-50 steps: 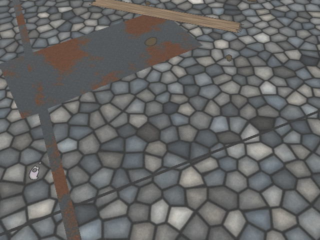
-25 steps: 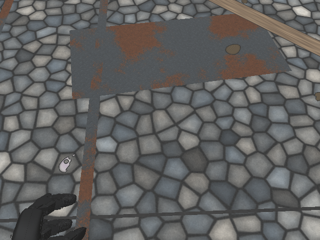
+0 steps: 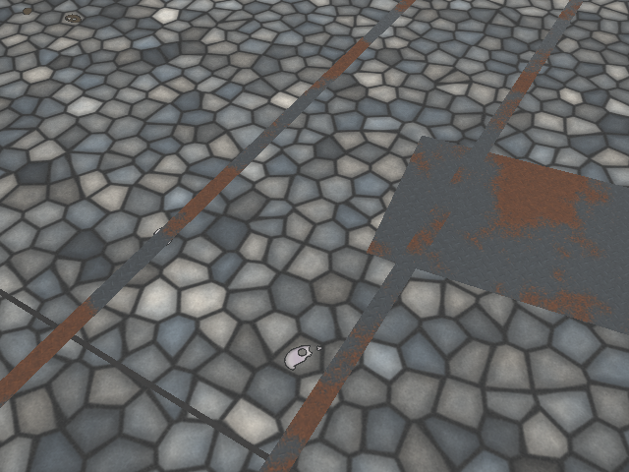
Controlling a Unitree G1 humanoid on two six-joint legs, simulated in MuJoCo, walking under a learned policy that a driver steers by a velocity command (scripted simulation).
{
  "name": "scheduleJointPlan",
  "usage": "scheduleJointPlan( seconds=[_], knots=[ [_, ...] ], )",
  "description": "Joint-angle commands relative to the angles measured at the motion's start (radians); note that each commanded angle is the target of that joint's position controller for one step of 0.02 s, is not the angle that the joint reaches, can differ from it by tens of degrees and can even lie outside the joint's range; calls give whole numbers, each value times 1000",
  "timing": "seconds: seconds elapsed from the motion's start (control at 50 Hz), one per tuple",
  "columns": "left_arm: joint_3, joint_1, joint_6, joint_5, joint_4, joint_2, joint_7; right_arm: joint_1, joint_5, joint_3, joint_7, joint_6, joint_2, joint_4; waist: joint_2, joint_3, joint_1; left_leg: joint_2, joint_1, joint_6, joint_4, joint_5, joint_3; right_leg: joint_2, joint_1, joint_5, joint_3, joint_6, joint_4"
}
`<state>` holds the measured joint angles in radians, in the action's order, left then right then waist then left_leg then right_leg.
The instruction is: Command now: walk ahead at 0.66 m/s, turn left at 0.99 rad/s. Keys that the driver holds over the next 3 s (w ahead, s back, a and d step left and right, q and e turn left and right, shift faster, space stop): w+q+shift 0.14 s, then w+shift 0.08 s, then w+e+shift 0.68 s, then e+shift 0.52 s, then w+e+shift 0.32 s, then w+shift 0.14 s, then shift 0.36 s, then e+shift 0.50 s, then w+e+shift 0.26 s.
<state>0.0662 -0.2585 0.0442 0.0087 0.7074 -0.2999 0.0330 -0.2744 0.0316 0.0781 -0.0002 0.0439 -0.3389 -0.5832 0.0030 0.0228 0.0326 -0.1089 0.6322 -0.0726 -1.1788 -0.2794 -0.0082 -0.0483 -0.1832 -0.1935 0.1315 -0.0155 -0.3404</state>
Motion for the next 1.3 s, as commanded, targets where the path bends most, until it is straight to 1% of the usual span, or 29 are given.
scheduleJointPlan(
  seconds=[0.02,0.2,0.26,0.28,0.3,0.32,0.34,0.36,0.4,0.48,0.58,0.64,0.7,0.72,0.74,0.76,0.78,0.82,0.84,0.9,0.96,1.06,1.08,1.1,1.12,1.14,1.18,1.22,1.3],
  knots=[
    [57,21,28,2,-56,-190,-4,122,3,14,-4,-28,-64,112,133,-38,26,-45,217,5,42,27,-15,-300,150,-423,-261,-137,235],
    [74,7,25,-12,3,-233,-38,168,10,-17,-34,-36,-20,118,91,-125,-6,-68,51,102,300,-66,47,-328,155,-301,-15,-113,256],
    [61,53,11,-25,28,-232,-54,-28,11,3,-38,-53,-51,26,55,-98,-149,56,-358,169,487,-64,167,-280,-10,-11,94,-120,49],
    [40,66,13,-15,29,-189,-53,-258,10,50,-34,-61,-137,-63,-38,8,-267,155,-673,193,530,-34,205,-200,-127,335,158,-108,-308],
    [-5,85,26,21,-10,-61,-54,-386,2,72,-23,-67,-252,-110,-358,-1,-268,-13,-854,204,606,-24,-114,-113,-460,-249,118,-44,-792],
    [-17,79,65,-18,-83,-37,-51,-298,-11,54,-21,-92,-288,-30,-533,141,-182,-183,-903,296,818,-307,-608,40,-714,-427,-134,-40,-1082],
    [8,170,86,-92,-82,-138,-49,-289,-22,32,-34,-122,-181,-6,-239,117,-246,-270,-880,288,920,-357,-663,63,-808,-311,-290,-53,-1166],
    [4,175,90,-109,-89,-120,-53,-284,-26,19,-41,-133,-140,-25,-149,57,-207,-300,-844,291,899,-337,-581,30,-883,-212,-290,-66,-1156],
    [-7,126,71,-61,-56,-82,-56,-152,-33,-11,-43,-139,-49,-38,-111,-38,-105,-228,-644,238,882,-229,-355,-70,-822,3,-277,-63,-1062],
    [5,41,1,-74,16,-67,-84,-88,-57,-27,-14,-172,23,-74,-34,-85,-35,-124,-523,116,973,188,-8,-73,-702,190,-272,-28,-1005],
    [-6,189,13,-67,-39,-35,-98,-134,-64,-25,42,-172,3,-127,-14,-161,-44,-30,-557,1,1074,606,248,47,-602,371,-84,-67,-638],
    [-1,216,35,-62,-74,-26,-125,-188,-53,-8,74,-148,-98,-157,-92,-120,-23,-56,-642,-37,927,1196,290,130,-404,332,81,-103,-438],
    [55,-109,-7,-76,-18,-148,-117,-73,-50,24,107,-122,-181,-132,-196,32,181,-112,-638,-19,518,1619,260,172,-11,227,84,-152,-439],
    [88,-428,-36,-65,71,-212,-95,78,-45,32,93,-131,-197,-89,-164,113,334,-97,-467,5,161,1496,211,91,297,231,-72,-222,-395],
    [65,-573,-50,-54,153,-156,-73,225,-15,-4,48,-156,-49,-65,132,33,378,139,-239,20,-409,220,224,10,403,388,-172,-272,-187],
    [33,-441,-20,6,147,-124,-87,172,-32,-60,17,-199,148,14,367,-31,160,230,109,50,-685,-333,13,64,427,400,-379,-298,-311],
    [18,-315,6,11,69,-85,-87,23,-13,-82,-4,-228,157,63,289,129,32,220,279,82,-718,-353,-162,-74,493,-34,-770,-463,-181],
    [23,-162,34,-10,-13,-62,-79,67,4,-56,-24,-248,28,74,-112,-22,-54,134,241,148,-383,-142,-179,-137,219,-444,-936,-424,125],
    [25,-77,49,-15,-40,-77,-77,61,-16,-54,-17,-232,21,57,-168,-82,-102,102,165,125,-277,-87,-185,-103,53,-428,-924,-406,149],
    [22,-25,60,-22,-66,-73,-50,104,-39,-36,20,-194,-45,56,-141,-140,-115,45,24,36,-7,-42,-170,-12,-210,-233,-766,-375,162],
    [36,-43,31,-49,-40,-95,-8,336,-74,-64,24,-194,45,144,-43,-164,-19,119,-227,-6,461,204,-44,147,-409,165,-507,-266,75],
    [51,-110,-36,-70,-4,-85,15,247,-14,-3,21,-174,-10,133,81,46,-37,217,-528,-19,777,458,-69,198,-217,173,-539,-74,-271],
    [47,-79,-36,-60,-24,-61,15,117,-26,12,25,-176,-31,101,83,139,-106,153,-678,16,774,538,-93,223,-217,192,-491,-20,-469],
    [16,-106,-38,-16,-62,47,10,-44,-42,13,26,-170,-69,70,-51,307,-129,-110,-927,110,651,778,-300,251,-333,-346,-397,18,-783],
    [-3,-304,-31,-17,-90,59,-5,-70,-77,9,11,-161,-107,82,-349,488,-31,-390,-1107,297,635,1003,-695,265,-480,-656,-389,56,-1091],
    [11,-325,-37,-47,-103,-58,-22,21,-60,27,9,-145,-133,73,-375,506,-3,-443,-1055,373,701,508,-851,113,-571,-471,-349,73,-1239],
    [36,-84,-71,-51,-129,-123,-12,150,-58,-7,35,-111,8,94,-134,220,-46,-250,-767,284,786,250,-489,38,-622,-265,-233,98,-1197],
    [39,-34,-97,-42,-157,-100,-13,203,-54,-6,39,-91,-2,59,-94,71,-5,-162,-509,252,828,341,-294,-19,-520,-242,-213,97,-1041],
    [18,28,-94,-32,-185,-42,-20,191,-52,29,29,-99,-72,-21,-118,84,-18,-185,-459,285,874,554,-131,-55,-412,-183,-168,83,-751]
  ],
)
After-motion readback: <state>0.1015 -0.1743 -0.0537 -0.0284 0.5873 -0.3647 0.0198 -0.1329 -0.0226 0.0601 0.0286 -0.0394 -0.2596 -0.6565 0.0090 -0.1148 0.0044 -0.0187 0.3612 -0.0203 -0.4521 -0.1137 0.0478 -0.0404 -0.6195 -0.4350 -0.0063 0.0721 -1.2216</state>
